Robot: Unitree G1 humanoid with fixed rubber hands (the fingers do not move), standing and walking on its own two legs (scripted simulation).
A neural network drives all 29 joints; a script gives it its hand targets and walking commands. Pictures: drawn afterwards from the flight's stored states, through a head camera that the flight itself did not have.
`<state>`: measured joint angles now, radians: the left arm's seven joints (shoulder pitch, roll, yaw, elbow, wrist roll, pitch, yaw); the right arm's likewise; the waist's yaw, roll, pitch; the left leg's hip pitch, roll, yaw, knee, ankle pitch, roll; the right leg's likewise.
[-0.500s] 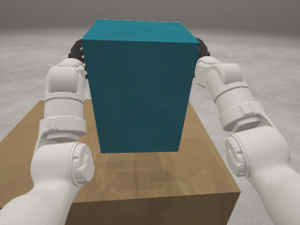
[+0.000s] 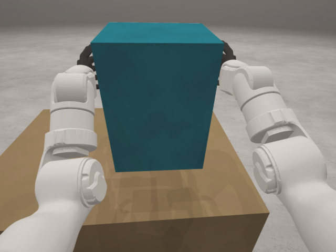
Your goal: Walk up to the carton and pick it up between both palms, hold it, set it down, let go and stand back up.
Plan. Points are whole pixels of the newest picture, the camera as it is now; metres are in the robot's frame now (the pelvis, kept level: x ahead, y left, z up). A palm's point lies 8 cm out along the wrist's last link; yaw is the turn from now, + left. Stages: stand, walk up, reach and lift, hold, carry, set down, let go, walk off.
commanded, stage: hold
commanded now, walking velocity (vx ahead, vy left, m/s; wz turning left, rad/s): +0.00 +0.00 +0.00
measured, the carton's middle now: (158, 98) +0.37 +0.00 +0.27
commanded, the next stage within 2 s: none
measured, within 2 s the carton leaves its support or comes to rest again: neither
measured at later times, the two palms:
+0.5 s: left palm (86, 75) +0.37 +0.14 +0.33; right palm (230, 74) +0.35 -0.15 +0.33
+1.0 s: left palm (79, 71) +0.37 +0.16 +0.34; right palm (223, 69) +0.36 -0.14 +0.34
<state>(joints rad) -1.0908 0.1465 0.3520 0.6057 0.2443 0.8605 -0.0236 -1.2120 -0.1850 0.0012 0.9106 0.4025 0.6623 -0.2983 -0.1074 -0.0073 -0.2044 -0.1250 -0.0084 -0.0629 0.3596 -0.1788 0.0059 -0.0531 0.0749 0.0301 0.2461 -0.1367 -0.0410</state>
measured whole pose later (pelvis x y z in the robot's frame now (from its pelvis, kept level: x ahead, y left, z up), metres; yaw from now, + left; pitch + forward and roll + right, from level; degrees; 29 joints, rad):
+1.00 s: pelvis +0.00 +0.00 +0.00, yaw +0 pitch -3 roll -1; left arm -1.11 0.16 0.34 0.64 0.24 0.84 -0.02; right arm -1.20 -0.18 0.00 0.91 0.40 0.63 -0.30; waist -0.11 -0.01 -0.23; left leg -0.13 -0.01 -0.07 0.37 -0.18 0.01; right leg -0.05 0.07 0.02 0.24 -0.13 -0.04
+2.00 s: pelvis +0.00 +0.00 +0.00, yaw +1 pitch -3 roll -2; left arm -1.11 0.17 0.33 0.65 0.23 0.82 -0.03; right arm -1.19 -0.18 0.02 0.89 0.41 0.64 -0.31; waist -0.11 -0.02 -0.24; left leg -0.14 -0.01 -0.07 0.37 -0.18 0.01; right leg -0.05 0.07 0.02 0.23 -0.13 -0.04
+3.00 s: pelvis +0.00 +0.00 +0.00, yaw +0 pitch -3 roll -1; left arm -1.09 0.15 0.35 0.59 0.24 0.86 -0.03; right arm -1.21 -0.20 0.04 0.88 0.43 0.67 -0.32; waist -0.12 0.00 -0.20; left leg -0.13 -0.01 -0.07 0.36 -0.18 0.00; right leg -0.06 0.07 0.03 0.23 -0.13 -0.04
